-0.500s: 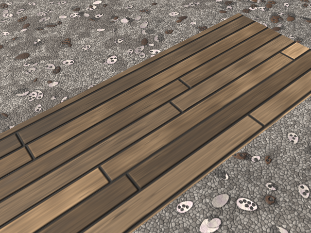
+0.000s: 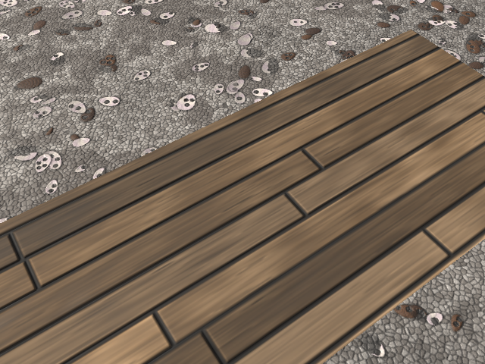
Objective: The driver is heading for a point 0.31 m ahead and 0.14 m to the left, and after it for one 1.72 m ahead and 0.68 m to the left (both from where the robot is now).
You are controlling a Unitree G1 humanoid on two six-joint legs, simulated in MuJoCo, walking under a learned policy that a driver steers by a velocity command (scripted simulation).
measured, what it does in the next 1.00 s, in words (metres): walks ahead, turning left: right foot, then left foot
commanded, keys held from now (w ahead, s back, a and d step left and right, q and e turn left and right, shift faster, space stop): w+q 1.00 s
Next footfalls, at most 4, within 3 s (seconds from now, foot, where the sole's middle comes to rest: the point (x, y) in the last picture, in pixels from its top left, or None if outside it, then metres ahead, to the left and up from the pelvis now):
0.40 right None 0.42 -0.13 -0.76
0.92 left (180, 310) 0.59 0.22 -0.76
1.42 right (188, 203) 0.95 0.23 -0.76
1.94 left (80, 184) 1.02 0.60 -0.76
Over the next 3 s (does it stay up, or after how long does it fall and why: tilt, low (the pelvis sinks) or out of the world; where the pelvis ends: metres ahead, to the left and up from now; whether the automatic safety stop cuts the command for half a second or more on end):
stays up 1.48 0.74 0.00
